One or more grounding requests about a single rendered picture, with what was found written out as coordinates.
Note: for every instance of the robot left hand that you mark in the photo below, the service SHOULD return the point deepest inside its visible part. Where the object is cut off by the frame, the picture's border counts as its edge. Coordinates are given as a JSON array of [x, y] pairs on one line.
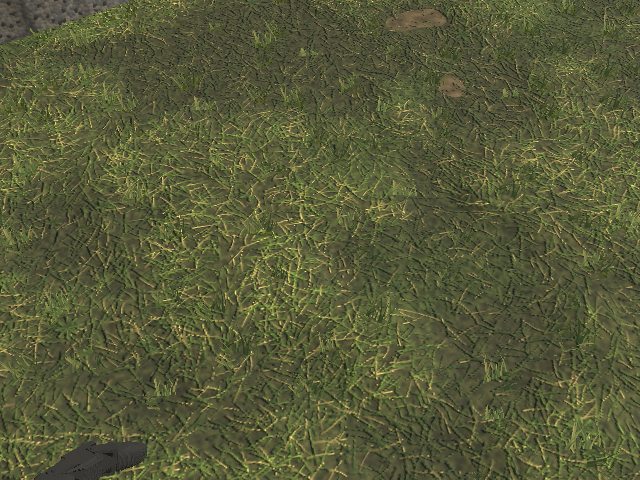
[[90, 461]]

